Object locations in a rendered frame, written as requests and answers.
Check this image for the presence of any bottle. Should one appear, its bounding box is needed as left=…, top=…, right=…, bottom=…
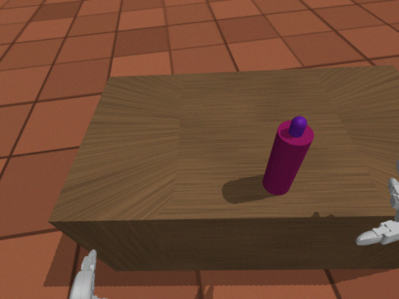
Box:
left=262, top=116, right=314, bottom=196

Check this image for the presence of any right robot hand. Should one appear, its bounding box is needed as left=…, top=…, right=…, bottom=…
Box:
left=356, top=160, right=399, bottom=245

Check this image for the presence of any left robot hand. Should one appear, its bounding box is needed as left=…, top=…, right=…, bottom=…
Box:
left=69, top=250, right=108, bottom=299

